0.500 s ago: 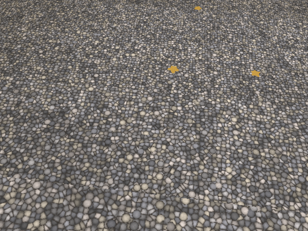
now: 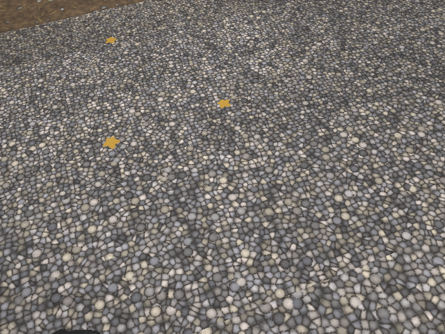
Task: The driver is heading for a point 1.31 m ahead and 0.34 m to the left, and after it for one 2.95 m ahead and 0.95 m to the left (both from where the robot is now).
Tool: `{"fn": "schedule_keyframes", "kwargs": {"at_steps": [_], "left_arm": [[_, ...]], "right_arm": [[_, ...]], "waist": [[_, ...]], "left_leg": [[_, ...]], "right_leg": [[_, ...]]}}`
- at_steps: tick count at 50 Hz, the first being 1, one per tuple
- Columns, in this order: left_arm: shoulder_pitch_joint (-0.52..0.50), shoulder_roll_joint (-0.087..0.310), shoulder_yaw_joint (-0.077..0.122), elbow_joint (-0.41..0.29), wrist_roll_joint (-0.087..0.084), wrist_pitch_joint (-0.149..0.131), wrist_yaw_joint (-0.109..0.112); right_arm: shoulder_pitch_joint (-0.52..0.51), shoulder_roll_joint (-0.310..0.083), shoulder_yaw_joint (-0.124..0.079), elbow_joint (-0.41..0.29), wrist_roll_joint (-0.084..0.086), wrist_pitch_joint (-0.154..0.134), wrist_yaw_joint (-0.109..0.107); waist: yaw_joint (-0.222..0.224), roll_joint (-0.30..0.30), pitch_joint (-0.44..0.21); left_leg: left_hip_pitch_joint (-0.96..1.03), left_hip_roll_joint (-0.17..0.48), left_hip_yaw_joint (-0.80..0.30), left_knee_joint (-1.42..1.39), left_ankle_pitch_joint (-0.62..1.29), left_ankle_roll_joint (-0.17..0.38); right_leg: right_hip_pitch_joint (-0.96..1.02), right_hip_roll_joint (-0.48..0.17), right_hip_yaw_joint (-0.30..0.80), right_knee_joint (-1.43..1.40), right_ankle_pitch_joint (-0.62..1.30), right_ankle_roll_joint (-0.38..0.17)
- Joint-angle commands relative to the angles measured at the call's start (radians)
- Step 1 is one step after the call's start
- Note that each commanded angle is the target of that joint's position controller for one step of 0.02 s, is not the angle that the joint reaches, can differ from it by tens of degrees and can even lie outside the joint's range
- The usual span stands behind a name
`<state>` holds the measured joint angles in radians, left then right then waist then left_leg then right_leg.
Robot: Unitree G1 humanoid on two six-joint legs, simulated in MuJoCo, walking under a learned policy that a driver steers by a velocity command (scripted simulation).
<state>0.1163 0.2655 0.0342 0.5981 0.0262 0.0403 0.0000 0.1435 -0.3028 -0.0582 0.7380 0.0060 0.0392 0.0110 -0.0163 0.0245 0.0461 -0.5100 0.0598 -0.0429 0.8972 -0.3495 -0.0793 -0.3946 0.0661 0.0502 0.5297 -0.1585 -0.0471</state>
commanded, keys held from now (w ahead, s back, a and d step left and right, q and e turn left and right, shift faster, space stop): q+shift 0.52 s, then shift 0.04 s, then e+shift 0.44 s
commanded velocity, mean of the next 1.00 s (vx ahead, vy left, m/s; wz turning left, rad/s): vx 0.00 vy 0.00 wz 0.26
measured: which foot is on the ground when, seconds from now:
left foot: up 0.00-0.08, down 0.10-0.44, up 0.46-0.74, down 0.76-1.00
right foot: down 0.00-0.12, up 0.14-0.40, down 0.42-0.80, up 0.82-1.00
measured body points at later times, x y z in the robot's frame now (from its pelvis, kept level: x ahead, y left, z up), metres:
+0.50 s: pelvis +0.02 +0.01 +0.01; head +0.06 +0.01 +0.45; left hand +0.08 +0.33 -0.08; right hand +0.27 -0.22 -0.09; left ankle +0.00 +0.15 -0.70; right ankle +0.06 -0.09 -0.73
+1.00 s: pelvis +0.02 +0.02 +0.00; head +0.07 +0.03 +0.45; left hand +0.04 +0.34 -0.10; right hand +0.26 -0.18 -0.10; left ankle -0.04 +0.16 -0.73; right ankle +0.04 -0.08 -0.69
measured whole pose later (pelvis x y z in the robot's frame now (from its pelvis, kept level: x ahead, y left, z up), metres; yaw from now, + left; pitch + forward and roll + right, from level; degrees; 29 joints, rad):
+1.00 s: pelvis +0.02 +0.02 +0.00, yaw +16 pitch +2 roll +1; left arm 0.22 0.32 0.09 0.71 -0.03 0.08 -0.01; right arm 0.12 -0.26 -0.08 0.66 0.00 0.04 -0.02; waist 0.02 0.00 0.06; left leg -0.23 0.06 0.08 0.50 -0.29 -0.04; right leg -0.46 -0.03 -0.03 0.93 -0.47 0.05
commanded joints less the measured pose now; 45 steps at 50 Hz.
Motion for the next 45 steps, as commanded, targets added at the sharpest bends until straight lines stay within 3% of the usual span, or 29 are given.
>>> {"fn": "schedule_keyframes", "kwargs": {"at_steps": [1,4,5,6,7,9,10,12,13,15,19,20,21,22,23,24,25,26,28,31,33,35,37,38,39,40,42,43,45], "left_arm": [[-0.002,0.12,0.03,-0.022,0.016,-0.027,0.001],[0.004,0.152,0.047,-0.009,-0.008,-0.022,0.011],[0.027,0.148,0.052,0.0,-0.018,-0.021,0.019],[0.078,0.127,0.054,-0.009,-0.011,-0.023,0.027],[0.03,0.11,0.055,-0.029,-0.011,-0.022,0.033],[-0.101,0.099,0.061,-0.066,-0.026,-0.022,0.039],[-0.082,0.09,0.066,-0.056,-0.026,-0.02,0.037],[-0.052,0.078,0.067,-0.038,-0.027,-0.022,0.032],[-0.068,0.062,0.062,-0.037,-0.028,-0.029,0.028],[-0.089,0.029,0.052,-0.03,-0.037,-0.047,0.01],[-0.008,0.076,0.067,0.014,-0.047,-0.06,-0.012],[0.036,0.09,0.076,0.032,-0.044,-0.06,-0.009],[0.077,0.123,0.091,0.053,-0.04,-0.058,-0.003],[0.098,0.183,0.106,0.048,-0.026,-0.05,0.008],[0.057,0.245,0.114,0.034,0.017,-0.044,0.0],[-0.006,0.208,0.108,0.008,0.023,-0.053,-0.003],[-0.07,0.147,0.09,-0.009,0.012,-0.058,0.002],[-0.098,0.118,0.082,-0.018,-0.001,-0.058,0.009],[-0.067,0.113,0.075,0.001,-0.019,-0.055,0.016],[0.05,0.137,0.076,0.056,-0.014,-0.048,0.0],[0.002,0.098,0.055,0.07,-0.019,-0.052,-0.021],[0.022,0.139,0.063,0.087,-0.041,-0.048,-0.032],[0.044,0.19,0.074,0.095,-0.065,-0.044,-0.031],[0.069,0.206,0.078,0.093,-0.068,-0.047,-0.031],[0.057,0.185,0.071,0.076,-0.048,-0.057,-0.034],[0.089,0.128,0.055,0.068,-0.054,-0.064,-0.036],[0.069,0.156,0.063,0.071,-0.071,-0.049,-0.027],[0.062,0.16,0.073,0.067,-0.07,-0.033,-0.02],[0.091,0.145,0.082,0.054,-0.067,0.004,-0.008]], "right_arm": [[0.041,-0.062,-0.007,-0.059,0.007,0.003,0.009],[0.042,-0.113,-0.026,-0.086,-0.004,0.001,0.011],[0.043,-0.131,-0.03,-0.1,-0.011,0.0,0.01],[0.023,-0.19,-0.045,-0.118,-0.012,-0.003,0.005],[0.031,-0.235,-0.064,-0.122,-0.004,-0.004,0.001],[0.113,-0.216,-0.063,-0.125,-0.022,-0.015,-0.012],[0.12,-0.206,-0.062,-0.128,-0.021,-0.027,-0.015],[0.064,-0.183,-0.067,-0.141,0.01,-0.024,-0.028],[0.053,-0.168,-0.07,-0.141,0.023,-0.01,-0.035],[0.06,-0.166,-0.077,-0.144,0.026,0.023,-0.043],[0.033,-0.184,-0.088,-0.175,0.034,0.032,-0.041],[0.007,-0.181,-0.086,-0.184,0.044,0.03,-0.041],[0.008,-0.159,-0.079,-0.19,0.047,0.029,-0.043],[0.077,-0.1,-0.063,-0.177,0.034,0.03,-0.04],[0.102,-0.109,-0.071,-0.2,0.039,0.019,-0.042],[0.114,-0.197,-0.094,-0.188,0.027,0.009,-0.039],[0.12,-0.231,-0.106,-0.164,0.026,0.013,-0.038],[0.132,-0.217,-0.107,-0.141,0.026,0.023,-0.04],[0.116,-0.147,-0.082,-0.143,0.018,0.031,-0.03],[0.032,-0.068,-0.042,-0.179,0.009,0.023,-0.028],[0.047,-0.013,-0.016,-0.162,-0.01,0.019,-0.03],[0.022,-0.036,-0.022,-0.158,-0.008,0.011,-0.032],[0.049,-0.083,-0.039,-0.142,-0.006,0.005,-0.033],[0.055,-0.132,-0.05,-0.151,-0.006,0.004,-0.037],[0.095,-0.19,-0.065,-0.16,-0.015,0.007,-0.046],[0.083,-0.226,-0.08,-0.132,-0.023,0.016,-0.047],[0.055,-0.145,-0.069,-0.149,-0.023,0.022,-0.045],[0.054,-0.132,-0.065,-0.157,-0.024,0.016,-0.049],[0.007,-0.116,-0.061,-0.15,-0.013,-0.006,-0.049]], "waist": [[0.015,-0.182,-0.154],[0.007,-0.164,-0.075],[0.015,-0.109,-0.05],[0.072,0.045,-0.037],[0.052,0.196,-0.009],[-0.039,0.256,-0.002],[-0.031,0.219,-0.03],[0.007,0.124,-0.09],[0.005,0.111,-0.115],[-0.007,0.125,-0.151],[0.012,0.171,-0.173],[0.04,0.165,-0.168],[0.046,0.137,-0.177],[0.017,-0.04,-0.209],[-0.021,-0.28,-0.158],[-0.037,-0.217,-0.111],[-0.05,-0.167,-0.082],[-0.049,-0.136,-0.071],[-0.021,-0.135,-0.058],[0.031,-0.11,-0.099],[0.001,-0.138,-0.13],[0.016,-0.203,-0.1],[-0.006,-0.189,-0.08],[0.004,-0.162,-0.104],[-0.002,-0.071,-0.162],[0.033,0.133,-0.202],[-0.014,0.201,-0.151],[-0.028,0.204,-0.129],[0.009,0.162,-0.083]], "left_leg": [[0.244,-0.012,0.041,-0.118,0.039,0.015],[0.218,-0.042,0.072,-0.252,0.076,0.068],[0.196,-0.014,0.017,-0.313,0.218,0.099],[0.152,0.055,-0.137,-0.374,0.342,0.155],[0.089,0.128,-0.334,-0.513,0.212,0.248],[0.22,0.229,-0.552,-0.62,0.252,0.352],[0.285,0.228,-0.547,-0.597,0.332,0.36],[0.374,0.167,-0.448,-0.526,0.433,0.302],[0.397,0.13,-0.414,-0.507,0.434,0.272],[0.413,0.081,-0.398,-0.48,0.447,0.254],[0.341,0.061,-0.49,-0.509,0.323,0.244],[0.301,0.037,-0.493,-0.496,0.259,0.224],[0.214,-0.003,-0.471,-0.455,0.14,0.185],[0.062,-0.1,-0.358,-0.256,-0.135,0.127],[-0.112,-0.206,-0.218,-0.037,-0.261,0.079],[-0.136,-0.107,-0.188,0.13,-0.207,0.043],[-0.133,-0.081,-0.155,0.185,-0.137,0.027],[-0.14,-0.071,-0.14,0.219,-0.066,0.014],[-0.157,-0.058,-0.093,0.261,-0.003,-0.007],[-0.095,-0.077,-0.097,0.127,-0.069,-0.023],[0.088,-0.045,-0.077,-0.118,-0.086,-0.019],[0.197,-0.078,0.012,-0.305,-0.049,-0.024],[0.324,-0.103,0.03,-0.54,0.191,0.013],[0.411,-0.056,-0.023,-0.543,0.287,0.045],[0.529,0.058,-0.091,-0.46,0.56,0.088],[0.555,0.141,-0.128,-0.415,0.59,0.18],[0.508,0.231,-0.205,-0.49,0.5,0.27],[0.494,0.278,-0.238,-0.514,0.54,0.306],[0.445,0.303,-0.182,-0.525,0.62,0.309]], "right_leg": [[-0.015,-0.239,0.126,-0.192,-0.155,-0.152],[0.017,-0.236,0.133,-0.131,-0.247,-0.092],[0.029,-0.209,0.106,-0.058,-0.229,-0.051],[0.026,-0.115,0.01,0.061,-0.248,0.011],[0.006,-0.019,-0.102,0.201,-0.228,0.064],[-0.171,0.029,-0.007,0.453,-0.404,0.077],[-0.224,0.023,0.044,0.569,-0.451,0.079],[-0.251,-0.008,0.082,0.532,-0.368,0.084],[-0.23,-0.007,0.072,0.435,-0.323,0.091],[-0.152,0.02,0.051,0.28,-0.27,0.104],[0.054,0.04,0.047,0.002,-0.191,0.098],[0.135,0.03,0.035,-0.12,-0.105,0.089],[0.263,-0.033,0.048,-0.197,-0.01,0.072],[0.407,-0.228,0.224,-0.225,0.005,0.001],[0.334,-0.417,0.48,-0.266,0.082,-0.132],[0.272,-0.467,0.459,-0.275,0.1,-0.191],[0.239,-0.401,0.338,-0.261,0.099,-0.172],[0.238,-0.33,0.239,-0.246,0.063,-0.14],[0.249,-0.291,0.143,-0.217,0.229,-0.145],[0.309,-0.299,0.139,-0.177,0.437,-0.2],[0.257,-0.258,0.087,-0.153,0.414,-0.175],[0.223,-0.23,0.114,-0.146,0.381,-0.164],[0.196,-0.228,0.163,-0.117,0.396,-0.133],[0.161,-0.221,0.191,-0.104,0.349,-0.088],[0.085,-0.178,0.167,-0.024,0.228,-0.036],[-0.003,-0.09,0.051,0.046,-0.007,0.016],[-0.1,-0.047,-0.026,0.241,-0.283,0.061],[-0.159,-0.056,-0.03,0.412,-0.441,0.072],[-0.212,-0.109,-0.001,0.544,-0.458,0.099]]}}
Keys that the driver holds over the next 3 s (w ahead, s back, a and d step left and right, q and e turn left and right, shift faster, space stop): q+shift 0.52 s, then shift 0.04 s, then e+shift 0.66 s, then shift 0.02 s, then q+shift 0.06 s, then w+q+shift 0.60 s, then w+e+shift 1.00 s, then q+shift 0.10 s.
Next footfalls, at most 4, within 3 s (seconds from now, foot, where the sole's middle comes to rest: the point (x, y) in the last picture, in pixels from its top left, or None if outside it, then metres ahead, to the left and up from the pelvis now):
0.10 left None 0.06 0.16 -0.77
0.42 right None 0.10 -0.07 -0.77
0.76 left None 0.00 0.17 -0.77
1.10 right None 0.09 -0.08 -0.77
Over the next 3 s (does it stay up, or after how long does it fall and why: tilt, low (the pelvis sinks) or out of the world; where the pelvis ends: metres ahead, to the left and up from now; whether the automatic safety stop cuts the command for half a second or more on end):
stays up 1.18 0.41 -0.24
